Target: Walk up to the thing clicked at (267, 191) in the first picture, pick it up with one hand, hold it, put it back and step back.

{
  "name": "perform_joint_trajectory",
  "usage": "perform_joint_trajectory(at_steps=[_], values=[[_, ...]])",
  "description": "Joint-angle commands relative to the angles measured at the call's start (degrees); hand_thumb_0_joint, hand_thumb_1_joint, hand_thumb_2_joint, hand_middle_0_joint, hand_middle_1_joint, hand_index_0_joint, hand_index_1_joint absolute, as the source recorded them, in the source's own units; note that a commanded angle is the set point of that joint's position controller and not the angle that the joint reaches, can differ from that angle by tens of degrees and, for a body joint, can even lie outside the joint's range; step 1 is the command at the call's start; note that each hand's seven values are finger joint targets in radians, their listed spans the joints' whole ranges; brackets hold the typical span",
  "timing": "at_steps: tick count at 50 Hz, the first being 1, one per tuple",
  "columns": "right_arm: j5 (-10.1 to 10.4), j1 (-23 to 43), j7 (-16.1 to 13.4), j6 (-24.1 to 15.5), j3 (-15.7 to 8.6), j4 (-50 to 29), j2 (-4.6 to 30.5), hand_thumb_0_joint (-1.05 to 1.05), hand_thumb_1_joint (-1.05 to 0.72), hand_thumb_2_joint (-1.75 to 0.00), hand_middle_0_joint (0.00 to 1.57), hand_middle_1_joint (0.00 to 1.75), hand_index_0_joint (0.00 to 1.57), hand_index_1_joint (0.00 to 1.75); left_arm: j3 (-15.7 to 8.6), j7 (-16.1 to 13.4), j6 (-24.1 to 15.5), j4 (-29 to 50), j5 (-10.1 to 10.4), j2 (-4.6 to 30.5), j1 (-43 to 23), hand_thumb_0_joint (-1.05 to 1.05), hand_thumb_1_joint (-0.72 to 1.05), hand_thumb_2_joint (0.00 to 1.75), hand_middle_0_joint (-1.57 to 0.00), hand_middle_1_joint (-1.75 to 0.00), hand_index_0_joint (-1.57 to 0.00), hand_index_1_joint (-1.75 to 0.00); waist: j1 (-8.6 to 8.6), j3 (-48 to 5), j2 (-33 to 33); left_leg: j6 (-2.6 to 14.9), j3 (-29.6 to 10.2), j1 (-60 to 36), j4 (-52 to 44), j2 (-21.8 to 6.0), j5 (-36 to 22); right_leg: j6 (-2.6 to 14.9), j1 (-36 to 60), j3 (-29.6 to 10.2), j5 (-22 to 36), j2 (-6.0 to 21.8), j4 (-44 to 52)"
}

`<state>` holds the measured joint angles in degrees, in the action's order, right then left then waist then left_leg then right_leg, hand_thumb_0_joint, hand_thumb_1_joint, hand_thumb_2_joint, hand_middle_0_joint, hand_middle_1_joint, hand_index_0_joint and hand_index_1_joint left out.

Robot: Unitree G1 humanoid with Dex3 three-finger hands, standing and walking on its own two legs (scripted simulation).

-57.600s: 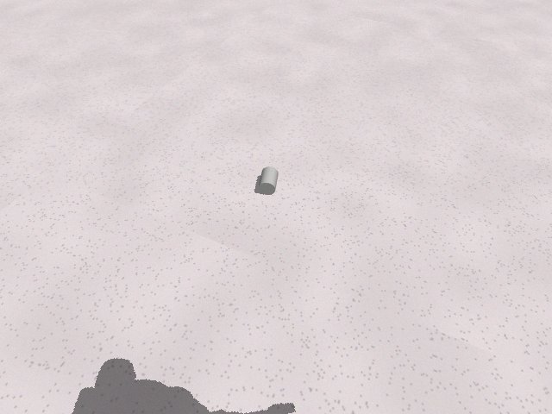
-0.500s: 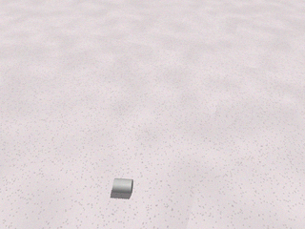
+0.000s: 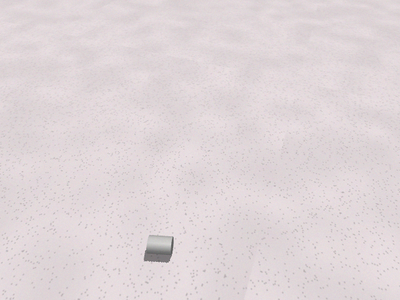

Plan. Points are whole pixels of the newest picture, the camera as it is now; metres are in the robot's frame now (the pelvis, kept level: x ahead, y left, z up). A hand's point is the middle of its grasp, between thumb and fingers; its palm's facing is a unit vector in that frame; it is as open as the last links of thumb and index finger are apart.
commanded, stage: stand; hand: left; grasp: from above
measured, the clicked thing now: (160, 244) +0.52 +0.20 -0.74
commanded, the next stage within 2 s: step back in 0.64 s
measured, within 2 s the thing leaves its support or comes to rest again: neither
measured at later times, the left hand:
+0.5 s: hand out of the picture +0.08 +0.25 -0.16, palm faces +0.01 -0.94 -0.34, open 7.4 cm
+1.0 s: hand out of the picture +0.10 +0.32 -0.18, palm faces +0.00 -0.93 -0.37, open 7.4 cm
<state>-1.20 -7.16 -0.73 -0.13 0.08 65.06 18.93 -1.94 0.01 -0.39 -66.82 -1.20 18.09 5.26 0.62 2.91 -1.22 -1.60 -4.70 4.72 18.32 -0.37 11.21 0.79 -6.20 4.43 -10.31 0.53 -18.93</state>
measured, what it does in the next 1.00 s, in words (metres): lifts its left foot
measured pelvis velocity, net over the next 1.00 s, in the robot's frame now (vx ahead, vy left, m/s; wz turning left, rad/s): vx -0.05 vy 0.05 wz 0.02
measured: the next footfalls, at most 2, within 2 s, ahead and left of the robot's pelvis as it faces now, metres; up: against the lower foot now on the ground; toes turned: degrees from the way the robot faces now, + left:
right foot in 1.34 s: -0.11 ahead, -0.07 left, +0.00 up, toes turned -1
left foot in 1.68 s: -0.16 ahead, +0.18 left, +0.00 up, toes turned -3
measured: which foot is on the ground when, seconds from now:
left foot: down 0.00-1.00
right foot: down 0.00-0.96, up 0.98-1.00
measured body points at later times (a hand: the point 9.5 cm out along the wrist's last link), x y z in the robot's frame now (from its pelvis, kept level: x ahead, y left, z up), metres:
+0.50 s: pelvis +0.01 +0.00 +0.00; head +0.02 -0.01 +0.45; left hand +0.08 +0.29 -0.13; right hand +0.08 -0.30 -0.14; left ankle -0.01 +0.14 -0.75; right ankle +0.00 -0.11 -0.75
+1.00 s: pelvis -0.05 +0.05 -0.03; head +0.02 +0.07 +0.41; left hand +0.10 +0.36 -0.15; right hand +0.01 -0.28 -0.14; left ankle -0.05 +0.16 -0.75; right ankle -0.01 -0.10 -0.73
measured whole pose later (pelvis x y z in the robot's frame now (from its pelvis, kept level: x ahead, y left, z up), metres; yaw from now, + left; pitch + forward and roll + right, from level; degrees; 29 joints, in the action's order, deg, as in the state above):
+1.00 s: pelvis -0.05 +0.05 -0.03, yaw +1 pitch -2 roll +0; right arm -2.4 -9.1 0.5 2.6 -3.6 55.0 21.8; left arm -4.6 -1.2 2.7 -51.9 -0.8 22.9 0.3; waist -1.1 11.8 3.0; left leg 0.9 -1.9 16.5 37.6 1.7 19.4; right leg 0.0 -23.5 -3.0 -26.5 2.2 -45.8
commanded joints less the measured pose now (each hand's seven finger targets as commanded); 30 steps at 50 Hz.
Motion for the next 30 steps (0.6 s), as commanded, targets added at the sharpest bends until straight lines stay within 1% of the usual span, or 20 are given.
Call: perform_joint_trajectory(at_steps=[1,2,5,6,7,9,10,12,13,14,15,17,18,20,22,24,25,26,27,30], values=[[0.2,1.7,-0.6,-1.5,-2.0,-3.4,10.8,0.00,-0.90,-0.90,0.20,0.30,0.20,0.30,-2.0,-1.1,-1.2,3.5,0.4,12.3,-2.7,0.00,0.90,0.90,-0.20,-0.30,-0.20,-0.30,-0.05,-4.2,0.9,2.52,-3.0,3.1,-2.4,-6.0,-10.0,0.34,4.3,-6.7,8.4,7.4,2.6],[0.2,2.1,-0.7,-1.5,-2.3,-3.4,11.4,0.00,-0.90,-0.90,0.20,0.30,0.20,0.30,-2.0,-1.2,-1.3,3.6,0.4,12.2,-2.6,0.00,0.90,0.90,-0.20,-0.30,-0.20,-0.30,0.12,-4.8,0.5,2.47,-3.0,2.7,-2.3,-5.9,-10.3,0.32,4.8,-6.7,9.1,7.4,2.7],[0.2,1.9,-0.7,-1.2,-2.1,-3.3,11.1,0.00,-0.90,-0.90,0.20,0.30,0.20,0.30,-2.0,-1.1,-1.3,3.5,0.5,12.5,-2.7,0.00,0.90,0.90,-0.20,-0.30,-0.20,-0.30,-0.10,-3.7,0.9,2.58,-2.8,3.2,-2.4,-5.9,-8.9,0.24,4.2,-6.8,8.1,7.3,3.1],[0.2,1.7,-0.7,-1.2,-2.1,-3.2,11.1,0.00,-0.90,-0.90,0.20,0.30,0.20,0.30,-1.9,-1.1,-1.3,3.4,0.5,12.4,-2.2,0.00,0.90,0.90,-0.20,-0.30,-0.20,-0.30,0.13,-3.6,0.6,2.50,-2.9,3.5,-2.5,-5.7,-7.9,0.17,4.1,-6.7,7.3,7.2,3.3],[0.3,1.7,-0.6,-1.1,-2.1,-3.2,11.0,0.00,-0.90,-0.90,0.20,0.30,0.20,0.30,-2.0,-1.1,-1.2,3.3,0.4,12.7,-2.2,0.00,0.90,0.90,-0.20,-0.30,-0.20,-0.30,0.03,-3.4,1.4,2.41,-2.9,3.8,-2.9,-5.6,-6.9,0.14,3.7,-6.4,5.2,7.0,3.5],[0.2,1.8,-0.7,-1.2,-2.2,-3.5,11.2,0.00,-0.90,-0.90,0.20,0.30,0.20,0.30,-1.9,-1.1,-1.3,3.6,0.4,12.6,-2.2,0.00,0.90,0.90,-0.20,-0.30,-0.20,-0.30,-0.08,-3.6,1.3,2.40,-2.8,2.8,-2.5,-5.8,-8.4,0.39,3.0,-6.6,6.9,7.2,3.3],[0.2,1.4,-0.7,-1.2,-2.1,-3.2,11.5,0.00,-0.90,-0.90,0.20,0.30,0.20,0.30,-1.9,-1.0,-1.3,3.5,0.5,12.4,-2.1,0.00,0.90,0.90,-0.20,-0.30,-0.20,-0.30,-0.09,-2.8,0.1,2.37,-2.9,3.3,-2.6,-5.8,-7.8,0.29,3.1,-6.9,6.7,7.1,3.4],[0.1,1.3,-0.7,-1.3,-2.0,-3.2,11.5,0.00,-0.90,-0.90,0.20,0.30,0.20,0.30,-1.9,-1.1,-1.2,3.7,0.4,12.5,-2.1,0.00,0.90,0.90,-0.20,-0.30,-0.20,-0.30,-0.14,-3.5,0.1,2.30,-3.0,3.8,-2.9,-6.0,-8.6,0.43,3.9,-6.6,7.3,7.2,2.6],[0.2,1.4,-0.7,-1.4,-1.9,-3.3,11.5,0.00,-0.90,-0.90,0.20,0.30,0.20,0.30,-1.8,-1.0,-1.2,3.7,0.6,12.4,-1.9,0.00,0.90,0.90,-0.20,-0.30,-0.20,-0.30,0.04,-3.7,-0.2,2.41,-3.1,3.7,-2.8,-6.3,-10.1,0.41,4.5,-6.7,8.7,7.3,2.2],[0.2,1.7,-0.7,-1.4,-2.0,-3.4,11.5,0.00,-0.90,-0.90,0.20,0.30,0.20,0.30,-1.9,-1.0,-1.2,3.6,0.6,12.6,-1.8,0.00,0.90,0.90,-0.20,-0.30,-0.20,-0.30,0.09,-4.5,-0.1,2.39,-3.0,3.4,-2.6,-6.1,-10.4,0.40,4.6,-6.4,8.9,7.2,2.2],[0.3,1.9,-0.6,-1.4,-2.0,-3.4,11.4,0.00,-0.90,-0.90,0.20,0.30,0.20,0.30,-1.8,-1.0,-1.2,3.6,0.5,12.7,-1.7,0.00,0.90,0.90,-0.20,-0.30,-0.20,-0.30,0.23,-4.0,0.5,2.19,-3.0,2.9,-2.6,-6.0,-10.2,0.28,4.0,-6.4,8.4,7.1,2.4],[0.2,1.7,-0.8,-1.3,-2.0,-3.5,11.6,0.00,-0.90,-0.90,0.20,0.30,0.20,0.30,-1.9,-1.0,-1.3,3.6,0.5,12.7,-2.0,0.00,0.90,0.90,-0.20,-0.30,-0.20,-0.30,-0.06,-4.6,1.0,2.46,-2.7,2.6,-2.0,-6.0,-11.0,0.42,4.3,-6.7,10.9,7.5,2.2],[0.3,1.5,-0.7,-1.3,-1.9,-3.4,11.7,0.00,-0.90,-0.90,0.20,0.30,0.20,0.30,-1.7,-1.0,-1.3,3.5,0.6,12.6,-1.5,0.00,0.90,0.90,-0.20,-0.30,-0.20,-0.30,-0.03,-4.2,0.7,2.30,-2.8,2.4,-2.3,-5.9,-10.7,0.32,3.9,-6.5,10.5,7.3,2.4],[0.2,1.5,-0.8,-1.4,-1.9,-3.5,11.7,0.00,-0.90,-0.90,0.20,0.30,0.20,0.30,-1.9,-1.0,-1.2,3.7,0.6,12.7,-1.9,0.00,0.90,0.90,-0.20,-0.30,-0.20,-0.30,-0.11,-4.7,0.7,2.36,-2.6,2.2,-2.1,-6.0,-11.4,0.53,4.3,-6.5,11.7,7.4,1.8],[0.2,1.7,-0.8,-1.4,-2.0,-3.6,11.8,0.00,-0.90,-0.90,0.20,0.30,0.20,0.30,-1.9,-1.1,-1.2,3.9,0.7,12.7,-1.8,0.00,0.90,0.90,-0.20,-0.30,-0.20,-0.30,0.10,-5.1,0.5,2.24,-2.6,2.0,-2.2,-6.2,-12.9,0.60,4.8,-6.4,12.1,7.5,1.7],[0.2,1.5,-0.7,-1.5,-1.9,-3.4,11.8,0.00,-0.90,-0.90,0.20,0.30,0.20,0.30,-1.8,-0.9,-1.3,3.8,0.8,12.6,-1.9,0.00,0.90,0.90,-0.20,-0.30,-0.20,-0.30,0.03,-4.6,0.5,2.31,-2.6,2.2,-2.1,-6.2,-12.3,0.49,4.8,-6.6,11.9,7.4,1.9],[0.3,1.7,-0.7,-1.5,-1.9,-3.4,11.9,0.00,-0.90,-0.90,0.20,0.30,0.20,0.30,-1.6,-0.9,-1.2,3.7,0.7,12.4,-1.6,0.00,0.90,0.90,-0.20,-0.30,-0.20,-0.30,0.10,-3.9,0.1,2.21,-2.7,2.3,-2.5,-6.1,-10.8,0.36,3.9,-6.6,10.3,7.2,2.3],[0.3,1.6,-0.7,-1.4,-1.8,-3.5,11.7,0.00,-0.90,-0.90,0.20,0.30,0.20,0.30,-1.8,-0.9,-1.2,3.8,0.7,12.8,-2.1,0.00,0.90,0.90,-0.20,-0.30,-0.20,-0.30,-0.14,-3.7,0.9,2.29,-2.8,2.8,-2.7,-6.2,-10.3,0.46,4.3,-6.6,9.8,7.3,2.2],[0.3,1.9,-0.7,-1.4,-2.0,-3.6,12.1,0.00,-0.90,-0.90,0.20,0.30,0.20,0.30,-1.7,-0.9,-1.2,3.8,0.6,12.6,-1.8,0.00,0.90,0.90,-0.20,-0.30,-0.20,-0.30,0.05,-4.1,0.9,2.28,-2.8,2.4,-2.8,-6.1,-9.7,0.35,3.8,-6.5,9.1,7.1,2.5],[0.3,1.7,-0.6,-1.5,-1.8,-3.7,11.8,0.00,-0.90,-0.90,0.20,0.30,0.20,0.30,-1.7,-0.9,-1.3,4.0,0.6,12.7,-2.2,0.00,0.90,0.90,-0.20,-0.30,-0.20,-0.30,-0.07,-4.1,0.6,2.24,-2.7,2.6,-2.9,-6.3,-10.9,0.45,4.1,-6.5,9.7,7.2,2.3]])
